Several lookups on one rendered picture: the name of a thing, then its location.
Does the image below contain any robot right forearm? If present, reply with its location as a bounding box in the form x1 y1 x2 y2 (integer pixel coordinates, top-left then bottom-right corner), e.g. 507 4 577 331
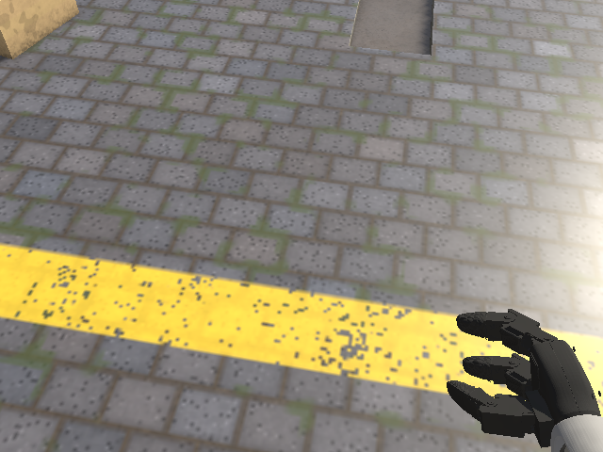
550 414 603 452

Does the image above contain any right robot hand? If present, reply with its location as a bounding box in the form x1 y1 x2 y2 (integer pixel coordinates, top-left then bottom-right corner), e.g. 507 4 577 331
447 309 601 448

